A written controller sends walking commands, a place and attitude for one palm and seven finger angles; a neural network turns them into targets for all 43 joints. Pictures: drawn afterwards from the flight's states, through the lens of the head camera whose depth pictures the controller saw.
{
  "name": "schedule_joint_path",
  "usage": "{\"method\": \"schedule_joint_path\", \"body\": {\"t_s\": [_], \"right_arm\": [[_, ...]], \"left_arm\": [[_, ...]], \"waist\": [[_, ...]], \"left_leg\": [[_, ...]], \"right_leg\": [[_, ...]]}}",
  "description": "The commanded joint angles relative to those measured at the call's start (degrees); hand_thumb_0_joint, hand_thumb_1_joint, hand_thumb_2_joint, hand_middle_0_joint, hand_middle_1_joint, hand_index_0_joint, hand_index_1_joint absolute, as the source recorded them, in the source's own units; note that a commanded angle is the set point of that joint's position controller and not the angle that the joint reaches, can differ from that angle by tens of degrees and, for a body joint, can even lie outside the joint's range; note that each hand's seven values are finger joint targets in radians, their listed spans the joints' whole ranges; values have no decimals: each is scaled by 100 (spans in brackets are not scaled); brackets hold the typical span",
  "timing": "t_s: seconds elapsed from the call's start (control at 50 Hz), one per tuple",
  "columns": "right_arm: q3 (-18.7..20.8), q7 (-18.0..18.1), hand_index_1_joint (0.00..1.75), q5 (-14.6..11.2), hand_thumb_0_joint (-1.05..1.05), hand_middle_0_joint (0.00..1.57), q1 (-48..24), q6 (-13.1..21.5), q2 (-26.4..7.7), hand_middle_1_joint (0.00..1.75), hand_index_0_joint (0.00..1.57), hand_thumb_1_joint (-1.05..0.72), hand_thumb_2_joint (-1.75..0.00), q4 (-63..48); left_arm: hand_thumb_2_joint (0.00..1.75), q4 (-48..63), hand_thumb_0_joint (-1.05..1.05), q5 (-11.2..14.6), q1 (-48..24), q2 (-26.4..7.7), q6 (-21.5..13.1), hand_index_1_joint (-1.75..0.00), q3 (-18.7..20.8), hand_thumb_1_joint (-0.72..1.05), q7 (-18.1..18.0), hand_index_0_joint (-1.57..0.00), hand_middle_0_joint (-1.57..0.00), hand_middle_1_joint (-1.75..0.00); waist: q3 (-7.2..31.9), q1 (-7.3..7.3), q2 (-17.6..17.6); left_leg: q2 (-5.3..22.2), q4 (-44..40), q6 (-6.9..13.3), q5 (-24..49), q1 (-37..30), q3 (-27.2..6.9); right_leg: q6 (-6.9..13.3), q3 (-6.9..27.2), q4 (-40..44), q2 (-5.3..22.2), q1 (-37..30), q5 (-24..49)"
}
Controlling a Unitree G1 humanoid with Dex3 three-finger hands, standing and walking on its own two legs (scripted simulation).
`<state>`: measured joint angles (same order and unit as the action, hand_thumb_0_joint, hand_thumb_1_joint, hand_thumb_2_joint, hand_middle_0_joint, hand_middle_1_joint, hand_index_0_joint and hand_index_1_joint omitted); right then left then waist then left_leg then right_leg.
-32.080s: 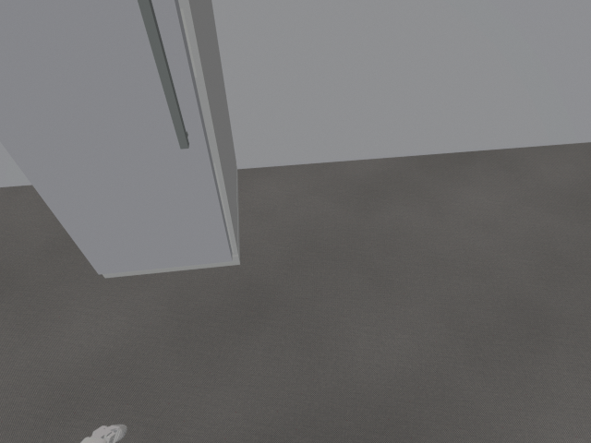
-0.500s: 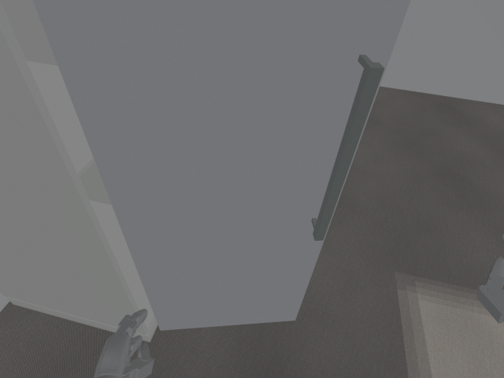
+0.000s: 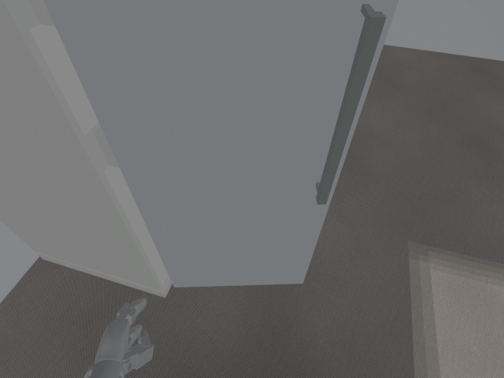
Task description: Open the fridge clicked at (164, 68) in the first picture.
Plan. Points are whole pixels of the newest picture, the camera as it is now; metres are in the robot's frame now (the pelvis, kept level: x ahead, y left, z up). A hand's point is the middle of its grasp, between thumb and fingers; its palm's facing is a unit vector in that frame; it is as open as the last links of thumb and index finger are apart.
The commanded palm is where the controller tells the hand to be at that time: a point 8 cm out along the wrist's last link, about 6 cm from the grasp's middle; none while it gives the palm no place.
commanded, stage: step back with the hand held close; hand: right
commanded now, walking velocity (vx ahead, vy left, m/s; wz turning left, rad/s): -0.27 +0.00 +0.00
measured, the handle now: (338, 126) +0.53 -0.14 +0.12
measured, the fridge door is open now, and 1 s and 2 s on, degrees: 71 71 71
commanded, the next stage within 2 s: stop stepping back and stand still in 0.76 s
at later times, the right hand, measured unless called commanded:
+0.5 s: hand out of the picture +0.12 -0.26 +0.17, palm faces +0.48 +0.71 -0.51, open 7.5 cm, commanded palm +0.05 -0.29 +0.18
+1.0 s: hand out of the picture +0.04 -0.22 +0.17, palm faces +0.44 +0.79 -0.43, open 7.5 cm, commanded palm -0.01 -0.25 +0.18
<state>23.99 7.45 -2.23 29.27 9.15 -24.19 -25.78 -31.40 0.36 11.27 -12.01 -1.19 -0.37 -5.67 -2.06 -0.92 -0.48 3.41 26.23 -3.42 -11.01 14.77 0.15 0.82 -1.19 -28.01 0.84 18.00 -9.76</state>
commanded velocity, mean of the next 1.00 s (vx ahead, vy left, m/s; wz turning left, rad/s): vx -0.27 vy -0.01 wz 0.08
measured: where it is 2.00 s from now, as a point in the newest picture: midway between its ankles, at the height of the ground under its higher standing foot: outside the picture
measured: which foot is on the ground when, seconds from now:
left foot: down 0.00-0.70, up 0.72-0.94, down 0.96-1.00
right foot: down 0.00-0.96, up 0.98-1.00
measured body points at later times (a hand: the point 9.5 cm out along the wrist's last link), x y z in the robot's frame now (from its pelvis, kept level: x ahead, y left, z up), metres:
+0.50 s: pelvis -0.06 +0.02 -0.02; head -0.05 +0.00 +0.43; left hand +0.11 +0.25 -0.09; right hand +0.09 -0.30 +0.19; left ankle +0.02 +0.15 -0.74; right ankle +0.05 -0.11 -0.73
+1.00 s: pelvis -0.16 +0.04 -0.01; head -0.14 +0.03 +0.44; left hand +0.04 +0.25 -0.08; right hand +0.02 -0.26 +0.19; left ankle -0.21 +0.16 -0.74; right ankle -0.05 -0.09 -0.73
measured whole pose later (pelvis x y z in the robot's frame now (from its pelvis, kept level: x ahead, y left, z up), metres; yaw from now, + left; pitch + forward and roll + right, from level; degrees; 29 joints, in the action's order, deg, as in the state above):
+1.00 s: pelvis -0.16 +0.04 -0.01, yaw +0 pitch +2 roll +1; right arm 22.9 8.4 -1.8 27.9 14.7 -23.3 -28.9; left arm -36.7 -1.6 9.9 -8.7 -10.2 -1.1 -2.5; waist 0.1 -3.2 0.8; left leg -3.1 28.8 1.8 -19.7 10.9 -1.5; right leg -1.1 -3.0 -34.0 5.0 28.2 -12.0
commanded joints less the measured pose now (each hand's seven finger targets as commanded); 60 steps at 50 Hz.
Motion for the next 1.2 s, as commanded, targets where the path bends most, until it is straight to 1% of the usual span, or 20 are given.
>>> {"method": "schedule_joint_path", "body": {"t_s": [0.0,0.2,0.34,0.44,0.48,0.54,0.58,0.64,0.66,0.68,0.72,0.76,0.88,0.92,0.94,0.98,1.02,1.08,1.12,1.18], "right_arm": [[815,163,30,94,0,20,-344,541,-988,30,20,-90,-90,-1199],[763,305,30,51,0,20,-678,807,-1144,30,20,-90,-90,-1281],[828,268,30,116,0,20,-303,973,-994,30,20,-90,-90,-1177],[1011,150,30,189,0,20,17,1141,-1045,30,20,-90,-90,-1190],[1019,133,30,157,0,20,-147,1144,-1098,30,20,-90,-90,-1366],[815,258,30,64,0,20,-457,1023,-1205,30,20,-90,-90,-1388],[738,321,30,92,0,20,-760,912,-1227,30,20,-90,-90,-1465],[641,284,30,76,0,20,-839,808,-1077,30,20,-90,-90,-1197],[628,261,30,70,0,20,-952,882,-1008,30,20,-90,-90,-1382],[802,278,30,111,0,20,-998,937,-1018,30,20,-90,-90,-1402],[968,213,30,-8,0,20,-328,993,-1024,30,20,-90,-90,-954],[764,164,30,-44,0,20,-410,969,-847,30,20,-90,-90,-1451],[491,181,30,-33,0,20,-536,882,-885,30,20,-90,-90,-1666],[712,198,30,-21,0,20,-578,842,-1282,30,20,-90,-90,-1405],[856,261,30,-32,0,20,-884,860,-1539,30,20,-90,-90,-1324],[623,277,30,15,0,20,-585,645,-1165,30,20,-90,-90,-919],[740,286,30,-2,0,20,-275,570,-1147,30,20,-90,-90,-767],[655,219,30,-71,0,20,-123,571,-1076,30,20,-90,-90,-923],[736,222,30,-58,0,20,255,518,-1131,30,20,-90,-90,-759],[681,222,30,-74,0,20,209,618,-1102,30,20,-90,-90,-988]], "left_arm": [[90,924,0,23,-515,-888,-478,-30,301,90,-72,-20,-20,-30],[90,516,0,-80,-218,-732,-841,-30,268,90,-36,-20,-20,-30],[90,664,0,-1,-338,-836,-996,-30,278,90,-37,-20,-20,-30],[90,713,0,-69,-346,-890,-1129,-30,362,90,36,-20,-20,-30],[90,675,0,-65,-242,-784,-1137,-30,381,90,72,-20,-20,-30],[90,291,0,-130,-5,-510,-1017,-30,351,90,182,-20,-20,-30],[90,217,0,-165,-108,-465,-935,-30,313,90,197,-20,-20,-30],[90,250,0,-81,-180,-594,-859,-30,253,90,90,-20,-20,-30],[90,395,0,-48,-272,-842,-884,-30,313,90,34,-20,-20,-30],[90,498,0,-48,-389,-854,-954,-30,353,90,-18,-20,-20,-30],[90,455,0,-26,-259,-772,-1115,-30,545,90,56,-20,-20,-30],[90,394,0,-66,-315,-706,-1208,-30,551,90,161,-20,-20,-30],[90,254,0,-126,-301,-659,-1305,-30,372,90,246,-20,-20,-30],[90,296,0,-170,-327,-474,-1122,-30,295,90,227,-20,-20,-30],[90,290,0,-211,-392,-489,-1075,-30,218,90,200,-20,-20,-30],[90,295,0,-67,-235,-524,-1012,-30,246,90,176,-20,-20,-30],[90,314,0,-58,-244,-535,-917,-30,174,90,137,-20,-20,-30],[90,419,0,29,-291,-753,-886,-30,239,90,75,-20,-20,-30],[90,459,0,-12,-326,-726,-846,-30,200,90,44,-20,-20,-30],[90,471,0,-45,-354,-765,-852,-30,216,90,52,-20,-20,-30]], "waist": [[663,-59,-867],[515,82,-69],[637,-26,-1028],[487,-40,-1198],[594,-17,-356],[752,50,1194],[736,78,1322],[305,170,384],[289,123,-1042],[574,46,-1839],[1068,33,-1541],[850,-8,-923],[929,-13,-1224],[862,51,318],[802,24,645],[996,43,961],[1102,110,559],[970,79,-18],[955,78,-273],[637,111,-405]], "left_leg": [[-457,599,167,300,-1654,66],[82,-767,435,-1453,612,-343],[-653,707,205,-351,-1178,-4],[-806,1311,249,-6,-1795,-341],[-447,539,437,-472,-931,-880],[1174,-1363,1159,-1443,1512,-2282],[1235,-1304,1173,-589,1632,-1897],[327,-219,547,-93,1535,-992],[-368,872,268,-496,1191,-576],[-789,2383,106,-788,159,-176],[-917,4093,174,-1499,-197,-494],[-755,3415,205,-1596,376,-388],[-607,-466,432,-1027,-94,125],[646,-1351,975,-49,453,-1493],[1277,-1399,1177,699,705,-1887],[1019,-555,1093,2355,-229,-1563],[715,-96,859,2826,-583,-982],[-47,-267,363,977,-186,-615],[-111,-257,381,1157,-226,-481],[-192,-556,418,-344,-137,-459]], "right_leg": [[432,671,1343,516,1849,-2335],[46,230,65,36,351,-1621],[385,1075,1397,649,1979,-2621],[655,1215,1380,937,3080,-3381],[381,603,442,466,2405,-2985],[-222,-135,-2200,-236,212,-1424],[-150,-42,-2651,-148,-62,-1538],[5,76,130,15,-351,-1016],[341,1033,975,830,305,-957],[765,1777,1556,1816,1366,-1257],[1069,1992,1863,2171,1765,-2374],[1055,1446,1372,1889,1010,-1311],[226,565,976,1129,-306,-1065],[-245,-295,-628,279,-415,-1007],[-279,-280,-1256,202,-310,-917],[-156,87,-1541,92,328,-677],[-75,41,-592,69,27,-13],[108,343,346,419,-786,1115],[155,400,265,438,-758,1526],[152,586,683,444,-288,-328]]}}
